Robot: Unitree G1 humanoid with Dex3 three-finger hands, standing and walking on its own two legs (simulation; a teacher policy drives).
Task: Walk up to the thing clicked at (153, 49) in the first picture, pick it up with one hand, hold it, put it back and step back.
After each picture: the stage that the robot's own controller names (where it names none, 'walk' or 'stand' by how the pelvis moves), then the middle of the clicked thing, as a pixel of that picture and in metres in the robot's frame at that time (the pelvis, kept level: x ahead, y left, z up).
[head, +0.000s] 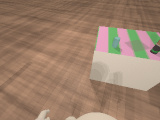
stand; out of the picture +0.87 -0.71 +0.01
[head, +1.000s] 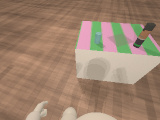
walk; (143, 36) +0.86 -0.48 +0.04
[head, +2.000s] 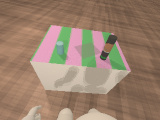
walk; (107, 48) +0.66 -0.13 +0.04
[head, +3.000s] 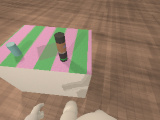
stand; (61, 48) +0.52 +0.26 +0.07
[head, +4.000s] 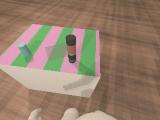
stand; (71, 50) +0.53 +0.18 +0.04
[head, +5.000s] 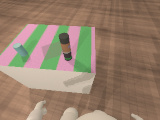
stand; (66, 48) +0.54 +0.22 +0.03
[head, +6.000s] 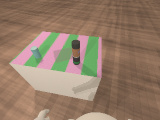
stand; (76, 53) +0.58 +0.17 +0.01
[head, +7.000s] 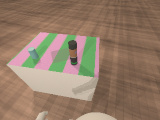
stand; (73, 54) +0.58 +0.18 +0.01
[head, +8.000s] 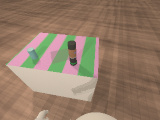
stand; (72, 54) +0.58 +0.19 +0.01
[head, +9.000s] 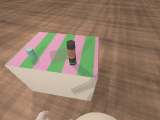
stand; (71, 54) +0.57 +0.19 +0.01
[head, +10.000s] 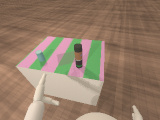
rise first; (78, 56) +0.57 +0.16 +0.01
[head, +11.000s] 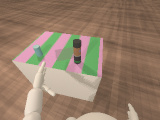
go down; (77, 52) +0.60 +0.15 +0.02
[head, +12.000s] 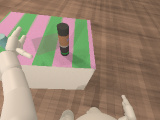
go down; (64, 41) +0.57 +0.16 +0.07
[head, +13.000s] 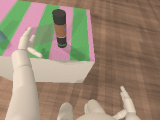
close in; (61, 32) +0.60 +0.16 +0.09
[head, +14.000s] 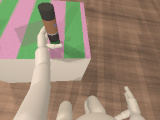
close; (51, 28) +0.60 +0.17 +0.11
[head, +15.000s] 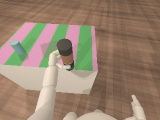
lift; (67, 57) +0.40 +0.13 +0.13
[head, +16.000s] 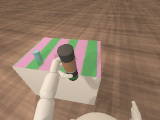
lift; (70, 65) +0.30 +0.13 +0.20
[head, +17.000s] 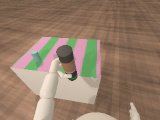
hold; (69, 66) +0.31 +0.13 +0.18
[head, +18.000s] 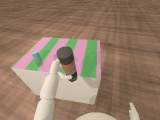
hold; (69, 67) +0.31 +0.13 +0.18
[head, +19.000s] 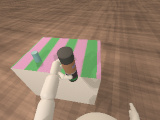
hold; (69, 67) +0.31 +0.13 +0.18
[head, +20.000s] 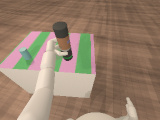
crouch; (64, 44) +0.45 +0.15 +0.21
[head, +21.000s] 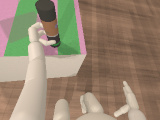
lower; (51, 29) +0.56 +0.13 +0.11
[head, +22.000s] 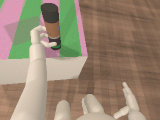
lower; (53, 31) +0.56 +0.13 +0.11
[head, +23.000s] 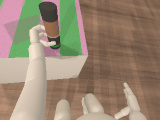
lower; (52, 30) +0.56 +0.14 +0.11
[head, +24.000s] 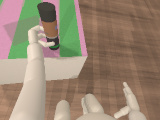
lower; (51, 31) +0.56 +0.14 +0.11
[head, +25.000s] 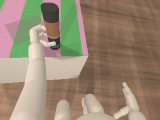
loosen; (53, 31) +0.56 +0.14 +0.11
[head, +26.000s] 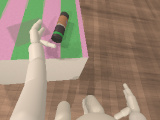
withdraw; (61, 26) +0.70 +0.10 +0.02
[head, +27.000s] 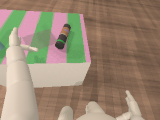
sink last; (63, 35) +0.71 +0.13 -0.01
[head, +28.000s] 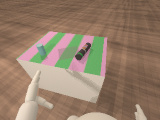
sink last; (83, 50) +0.72 +0.14 -0.03
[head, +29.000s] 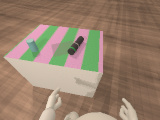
stand; (76, 45) +0.73 +0.18 -0.02
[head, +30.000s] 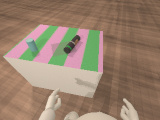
stand; (72, 43) +0.74 +0.22 -0.01
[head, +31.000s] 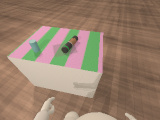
stand; (70, 43) +0.75 +0.26 -0.03
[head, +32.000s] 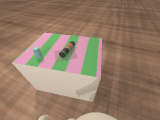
stand; (67, 48) +0.76 +0.30 -0.08
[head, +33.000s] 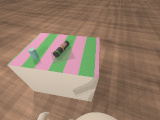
stand; (61, 48) +0.75 +0.36 -0.08
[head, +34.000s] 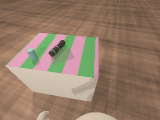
stand; (57, 47) +0.76 +0.41 -0.08
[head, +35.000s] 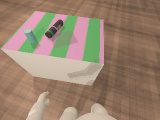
walk; (55, 28) +0.83 +0.41 -0.06
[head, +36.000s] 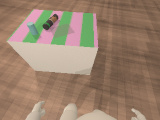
walk; (51, 21) +0.98 +0.54 -0.06
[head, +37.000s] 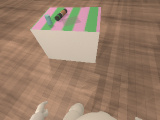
walk; (61, 14) +1.29 +0.55 -0.06
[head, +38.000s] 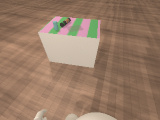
stand; (65, 22) +1.42 +0.50 -0.07
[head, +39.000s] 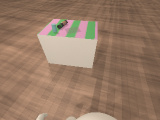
stand; (62, 24) +1.44 +0.55 -0.08
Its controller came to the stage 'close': yes
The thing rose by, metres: 0.19
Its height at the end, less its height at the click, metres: -0.09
